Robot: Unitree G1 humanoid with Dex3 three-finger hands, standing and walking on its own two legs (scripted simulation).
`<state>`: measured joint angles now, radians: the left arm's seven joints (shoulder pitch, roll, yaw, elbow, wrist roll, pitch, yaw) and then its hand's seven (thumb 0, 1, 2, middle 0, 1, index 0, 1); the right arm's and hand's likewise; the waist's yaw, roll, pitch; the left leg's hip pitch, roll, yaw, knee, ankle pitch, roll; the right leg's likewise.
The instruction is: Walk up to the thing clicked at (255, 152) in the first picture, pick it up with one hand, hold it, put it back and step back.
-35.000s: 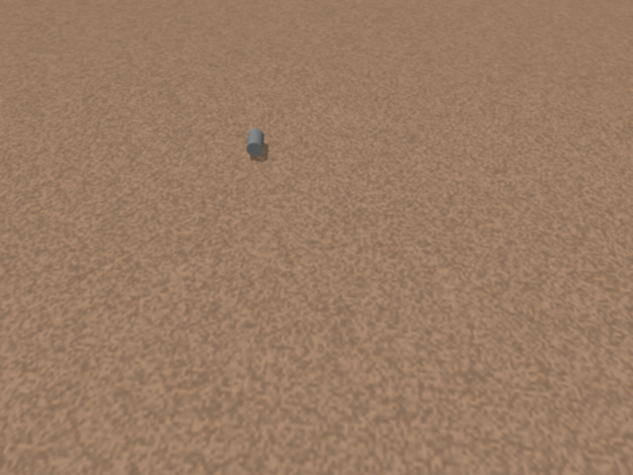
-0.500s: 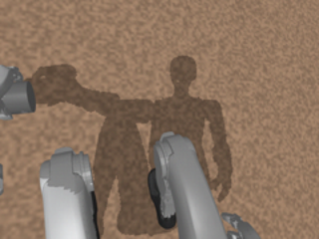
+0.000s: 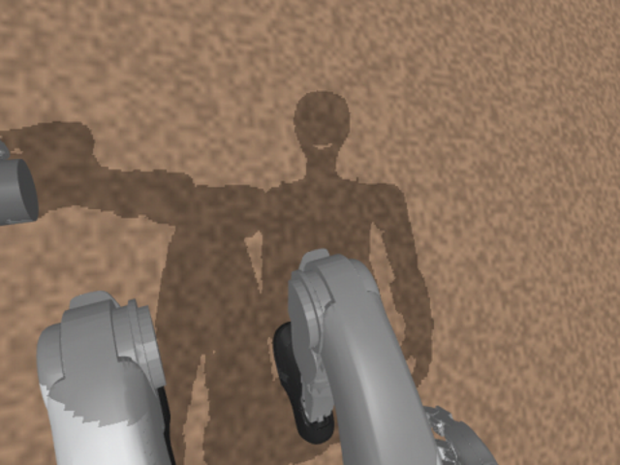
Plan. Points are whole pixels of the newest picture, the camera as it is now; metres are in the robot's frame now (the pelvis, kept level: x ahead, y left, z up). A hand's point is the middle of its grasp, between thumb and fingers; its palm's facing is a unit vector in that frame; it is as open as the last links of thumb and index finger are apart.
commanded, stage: rest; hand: left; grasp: from above
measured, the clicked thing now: out of the picture +0.45 +0.35 -0.24
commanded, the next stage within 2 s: open in 0.78 s
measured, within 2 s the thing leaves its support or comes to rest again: rests again in 0.48 s
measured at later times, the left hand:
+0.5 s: hand out of the picture +0.45 +0.32 -0.23, palm faces -0.48 -0.10 -0.87, open 10.5 cm
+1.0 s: hand out of the picture +0.45 +0.32 -0.23, palm faces -0.48 -0.09 -0.87, open 10.5 cm
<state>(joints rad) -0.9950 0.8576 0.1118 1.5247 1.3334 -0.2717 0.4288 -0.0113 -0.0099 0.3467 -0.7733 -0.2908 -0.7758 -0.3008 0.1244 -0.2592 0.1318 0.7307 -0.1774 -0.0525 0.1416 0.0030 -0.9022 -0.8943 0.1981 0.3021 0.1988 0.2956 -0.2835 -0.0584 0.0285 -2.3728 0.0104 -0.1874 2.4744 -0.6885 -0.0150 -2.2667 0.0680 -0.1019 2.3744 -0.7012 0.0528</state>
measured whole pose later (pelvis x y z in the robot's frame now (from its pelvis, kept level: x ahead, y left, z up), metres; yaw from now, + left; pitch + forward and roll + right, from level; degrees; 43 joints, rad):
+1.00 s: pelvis +0.00 +0.00 -0.01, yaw -3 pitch +29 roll -13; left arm -1.04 0.99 0.09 1.68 1.33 -0.29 0.53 -0.01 -0.03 0.40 -0.73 -0.37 -0.73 -0.38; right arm 0.09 -0.29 0.26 0.69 -0.23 -0.13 0.17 0.00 -0.90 -0.89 0.20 0.30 0.20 0.30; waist -0.34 -0.12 0.11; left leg -2.36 0.02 -0.25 2.54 -0.71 -0.02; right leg -2.24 0.10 -0.15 2.39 -0.68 0.06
